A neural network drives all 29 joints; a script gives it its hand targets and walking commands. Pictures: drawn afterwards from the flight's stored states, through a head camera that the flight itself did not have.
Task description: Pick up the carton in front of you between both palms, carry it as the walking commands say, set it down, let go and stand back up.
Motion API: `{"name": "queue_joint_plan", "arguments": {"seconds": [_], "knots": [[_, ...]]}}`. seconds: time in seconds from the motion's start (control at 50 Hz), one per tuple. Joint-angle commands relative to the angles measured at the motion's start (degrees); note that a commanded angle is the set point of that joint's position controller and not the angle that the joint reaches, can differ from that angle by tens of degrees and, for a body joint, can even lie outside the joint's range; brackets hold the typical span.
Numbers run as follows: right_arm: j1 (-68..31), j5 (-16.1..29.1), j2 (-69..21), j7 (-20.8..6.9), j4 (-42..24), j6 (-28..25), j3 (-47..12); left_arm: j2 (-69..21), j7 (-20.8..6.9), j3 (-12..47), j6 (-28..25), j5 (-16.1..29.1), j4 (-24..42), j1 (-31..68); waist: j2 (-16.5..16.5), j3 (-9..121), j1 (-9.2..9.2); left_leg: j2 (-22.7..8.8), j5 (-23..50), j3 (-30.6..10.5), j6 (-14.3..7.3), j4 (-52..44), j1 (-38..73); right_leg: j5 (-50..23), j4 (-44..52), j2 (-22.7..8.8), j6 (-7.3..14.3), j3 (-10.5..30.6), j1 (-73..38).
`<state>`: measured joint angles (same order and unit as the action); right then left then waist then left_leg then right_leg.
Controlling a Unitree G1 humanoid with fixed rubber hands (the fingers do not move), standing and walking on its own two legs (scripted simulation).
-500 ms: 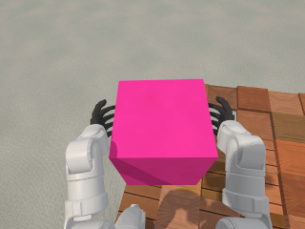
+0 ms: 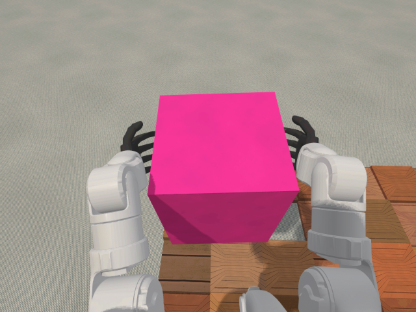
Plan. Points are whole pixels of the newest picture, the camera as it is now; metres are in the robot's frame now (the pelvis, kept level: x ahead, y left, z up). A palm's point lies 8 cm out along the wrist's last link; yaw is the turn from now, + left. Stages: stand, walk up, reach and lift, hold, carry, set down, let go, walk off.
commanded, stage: carry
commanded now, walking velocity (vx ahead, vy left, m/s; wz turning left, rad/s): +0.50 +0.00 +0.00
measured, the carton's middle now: (218, 175) +0.37 -0.03 +0.06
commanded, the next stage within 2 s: none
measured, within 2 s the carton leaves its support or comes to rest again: neither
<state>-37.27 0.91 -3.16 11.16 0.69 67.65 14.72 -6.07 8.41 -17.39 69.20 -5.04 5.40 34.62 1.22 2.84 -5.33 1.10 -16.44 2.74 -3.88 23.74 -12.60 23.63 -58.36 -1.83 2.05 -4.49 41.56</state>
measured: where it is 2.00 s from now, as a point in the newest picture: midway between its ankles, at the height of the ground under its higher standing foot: (185, 157)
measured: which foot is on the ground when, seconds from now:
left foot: down 0.00-0.12, up 0.14-0.48, down 0.50-0.94, up 0.96-1.00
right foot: up 0.00-0.06, down 0.08-0.52, up 0.54-0.92, down 0.94-1.00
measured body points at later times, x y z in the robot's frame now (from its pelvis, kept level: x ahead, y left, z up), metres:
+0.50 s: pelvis +0.29 +0.01 +0.01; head +0.30 +0.02 +0.46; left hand +0.64 +0.19 +0.15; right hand +0.66 -0.11 +0.15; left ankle +0.37 +0.09 -0.73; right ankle +0.19 -0.11 -0.70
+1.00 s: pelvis +0.60 +0.01 -0.01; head +0.62 +0.01 +0.44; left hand +0.94 +0.18 +0.09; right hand +0.96 -0.12 +0.09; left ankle +0.41 +0.09 -0.64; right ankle +0.72 -0.05 -0.70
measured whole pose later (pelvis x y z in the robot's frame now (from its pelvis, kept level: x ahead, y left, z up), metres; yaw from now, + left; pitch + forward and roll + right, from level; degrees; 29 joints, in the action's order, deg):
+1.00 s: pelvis +0.60 +0.01 -0.01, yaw +3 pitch +4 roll -2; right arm -30.4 -0.5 -2.1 8.5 2.3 62.6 13.8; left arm -6.3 8.4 -12.8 62.3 -4.9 -0.8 30.2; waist 1.9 2.2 1.9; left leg 0.8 -23.9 0.2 -2.4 62.8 -14.7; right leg 10.7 -43.4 1.8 10.6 -10.0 36.3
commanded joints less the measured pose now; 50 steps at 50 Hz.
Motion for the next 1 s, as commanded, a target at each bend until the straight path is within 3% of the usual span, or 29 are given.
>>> {"name": "queue_joint_plan", "arguments": {"seconds": [0.0,0.06,0.08,0.1,0.12,0.14,0.16,0.18,0.24,0.28,0.38,0.42,0.46,0.48,0.5,0.52,0.54,0.58,0.6,0.62,0.66,0.74,0.82,0.88,0.9,0.92,0.94,0.96,0.98], "knots": [[-35.1,16.7,-53.7,-10.2,-0.4,-0.6,-36.6,-45.2,-4.2,34.9,-1.3,11.0,-6.0,30.9,8.5,19.1,1.80,-12.8,35.4,-7.0,-6.5,-3.7,11.4,-6.4,12.2,2.3,-0.1,-5.3,-7.6],[-32.9,14.4,-55.4,-10.5,1.7,-2.0,-35.8,-49.3,-5.4,37.1,-3.0,12.9,-7.9,31.5,8.3,22.0,4.92,-10.3,55.3,0.9,-2.0,10.2,7.5,-13.3,25.8,7.4,1.5,-10.2,-26.2],[-32.7,13.8,-55.5,-10.5,1.6,-2.5,-36.0,-50.2,-5.7,37.4,-3.6,13.4,-8.2,30.3,7.0,25.7,7.00,-9.3,46.6,2.4,0.4,17.9,1.2,-12.6,28.5,4.1,3.6,-3.8,-38.1],[-34.0,13.9,-56.5,-10.6,-0.5,-2.8,-35.7,-49.4,-5.7,37.8,-4.7,13.5,-6.9,31.5,-9.2,32.4,9.26,-2.5,28.2,3.5,4.2,37.1,-14.2,-8.6,32.1,-12.7,12.0,25.4,-51.4],[-34.5,13.4,-56.2,-10.3,-1.5,-3.1,-36.3,-51.2,-5.9,38.5,-5.0,14.7,-6.3,31.0,-17.9,30.7,10.00,4.3,-10.0,-1.2,4.0,49.1,-27.5,-22.0,38.3,-18.7,17.5,39.7,-56.8],[-34.1,13.0,-56.6,-9.9,-1.8,-3.7,-36.6,-52.9,-6.3,40.1,-5.3,16.8,-3.8,32.5,-11.9,29.3,9.70,0.7,-11.6,-6.5,2.3,56.2,-32.3,-27.1,33.7,-17.9,17.1,35.9,-58.8],[-32.9,12.3,-56.6,-9.6,-2.4,-4.3,-36.5,-54.8,-6.7,42.4,-6.1,19.0,-1.4,34.4,-5.5,27.9,10.32,-0.8,-10.4,-6.4,1.9,55.8,-34.6,-32.0,31.9,-16.8,15.2,32.0,-57.5],[-31.9,11.4,-57.0,-9.3,-2.8,-4.9,-36.4,-56.3,-7.2,44.3,-6.8,21.0,1.3,37.0,-3.0,26.3,10.20,-2.4,-8.0,-5.9,1.5,52.0,-35.0,-32.7,32.3,-15.5,12.4,27.7,-55.6],[-28.0,8.3,-55.0,-8.2,-4.9,-6.4,-36.5,-57.4,-8.2,47.5,-8.5,24.9,5.3,39.1,-6.8,25.2,8.97,-3.2,-5.1,-4.1,2.4,37.5,-28.0,-32.4,35.8,-13.1,8.3,20.0,-51.2],[-26.4,7.4,-53.6,-7.6,-6.8,-7.0,-37.2,-55.8,-8.4,48.2,-8.6,25.3,6.2,37.1,-7.9,25.3,9.20,-2.2,-9.0,-2.3,3.9,24.7,-24.8,-28.8,36.9,-12.7,9.8,16.0,-49.4],[-23.5,7.0,-47.4,-6.5,-10.7,-6.0,-38.1,-49.3,-7.8,47.3,-7.4,24.6,5.3,30.6,-11.1,23.9,9.53,-0.4,10.6,2.2,3.8,5.7,-12.5,-29.9,34.1,-9.3,6.5,5.4,-44.0],[-22.5,7.2,-44.6,-6.5,-10.6,-4.5,-37.6,-46.4,-7.1,45.5,-6.1,22.9,3.5,28.2,-10.1,23.0,8.64,-0.9,17.5,2.9,2.8,0.9,-7.4,-28.0,28.6,-9.1,5.7,3.5,-41.7],[-21.1,7.5,-42.2,-6.6,-8.9,-3.0,-36.4,-44.0,-6.2,43.6,-4.6,20.8,1.7,27.1,-4.0,23.6,4.93,0.9,19.7,7.7,2.3,-3.9,7.0,-26.9,15.0,-5.5,3.3,-1.7,-33.6],[-20.1,7.7,-41.0,-6.7,-7.7,-2.3,-35.5,-42.2,-5.7,42.3,-3.9,19.6,0.8,27.4,0.4,24.2,3.06,-2.7,16.9,5.0,3.0,-0.2,16.2,-16.4,4.8,-4.2,1.9,-2.5,-24.7],[-20.4,7.9,-38.6,-6.4,-6.6,-1.7,-34.4,-41.0,-5.1,40.7,-2.9,18.7,-0.7,27.3,9.6,23.4,3.27,-15.8,19.4,-17.2,-0.2,-1.4,23.5,3.7,-5.0,0.9,-1.1,-2.4,-9.5],[-23.7,8.6,-38.1,-6.0,-6.6,-1.4,-34.2,-40.0,-4.6,39.4,-2.1,17.8,-0.5,28.4,15.8,25.2,2.02,-23.5,9.4,-33.6,-8.2,-3.5,27.8,8.4,-13.8,2.9,-1.0,1.0,0.9],[-26.1,9.8,-40.3,-6.3,-7.4,-1.1,-34.8,-40.6,-4.1,38.8,-1.8,17.5,0.1,31.5,12.7,23.3,2.48,-23.4,6.2,-34.4,-9.9,-4.3,25.5,7.0,-19.6,0.6,-0.1,3.6,4.6],[-31.9,13.1,-44.5,-7.3,-9.0,-1.0,-36.2,-43.5,-3.8,37.5,-1.5,16.9,-1.1,33.4,4.2,20.0,2.06,-19.5,12.7,-26.7,-8.5,-3.1,20.1,3.1,-22.3,-1.1,-0.1,3.4,7.7],[-34.2,14.7,-46.9,-7.9,-9.0,-1.2,-37.4,-44.8,-3.8,37.2,-1.7,16.3,-2.3,33.0,3.0,19.3,2.37,-18.2,16.2,-22.6,-7.9,-2.8,17.4,1.0,-20.5,-2.1,-0.3,3.8,7.3],[-34.9,15.9,-48.8,-8.5,-8.3,-1.4,-38.0,-45.7,-3.7,36.8,-2.0,15.2,-4.0,31.8,2.7,19.4,2.99,-16.3,17.4,-19.0,-6.2,-3.2,15.7,0.1,-19.7,-2.2,-0.4,3.2,6.3],[-35.9,17.2,-51.6,-9.3,-6.6,-2.4,-38.5,-46.9,-3.7,36.5,-2.7,13.6,-5.1,30.7,5.8,20.2,2.82,-16.4,19.1,-17.6,-7.5,-2.9,15.9,0.1,-19.6,-1.7,-0.5,1.7,7.8],[-34.7,17.4,-53.7,-10.0,-3.8,-4.1,-38.4,-48.1,-3.5,36.7,-4.4,12.1,-6.0,29.7,4.8,18.4,1.35,-14.8,25.8,-13.8,-8.4,-1.7,19.6,-3.9,-15.6,-1.5,-0.1,-0.7,15.4],[-33.0,17.0,-53.6,-9.8,-3.3,-5.1,-38.5,-47.7,-3.6,37.6,-5.3,12.3,-4.6,29.5,5.9,15.2,1.16,-11.7,37.2,-6.7,-7.1,-2.5,15.9,-12.1,6.1,0.1,1.2,-3.4,6.5],[-30.3,15.9,-52.9,-9.4,-3.0,-5.4,-38.7,-46.6,-3.9,38.4,-5.6,12.9,-4.1,27.7,8.7,17.8,4.90,-9.8,57.6,0.2,-3.6,3.8,10.6,-19.1,20.3,6.6,2.6,-9.4,-16.8],[-29.1,15.4,-52.4,-9.2,-3.0,-5.4,-38.9,-46.5,-4.0,38.5,-5.9,13.0,-4.4,26.3,8.0,22.9,9.30,-8.9,61.0,4.1,-0.9,15.1,8.8,-25.6,24.1,7.6,3.2,-9.8,-30.3],[-29.1,14.6,-51.8,-8.9,-3.8,-5.4,-39.0,-46.2,-4.3,38.3,-6.0,13.1,-4.2,24.4,3.5,27.1,13.18,-6.0,48.8,4.9,0.3,28.9,1.5,-24.2,27.1,5.7,3.8,-5.3,-43.3],[-27.3,13.6,-53.1,-8.8,-4.2,-5.4,-38.5,-44.8,-4.4,38.7,-6.2,13.5,-3.4,25.9,-14.9,33.4,9.35,2.7,-4.0,1.6,3.6,48.2,-18.3,-36.5,27.9,-16.9,13.2,28.3,-58.7],[-26.8,12.8,-51.0,-8.6,-4.8,-4.9,-37.8,-46.9,-4.7,39.6,-6.4,15.4,-4.1,24.4,-16.1,37.2,10.86,4.7,-10.8,-5.8,2.3,60.2,-23.9,-27.4,32.3,-17.5,18.6,41.1,-60.0],[-27.6,12.6,-52.2,-8.4,-5.9,-5.0,-38.1,-48.4,-5.3,41.3,-6.8,17.4,-1.2,26.6,-13.5,33.2,10.38,2.3,-9.5,-8.5,0.9,63.1,-28.2,-25.7,31.5,-16.2,17.9,38.0,-56.5]]}}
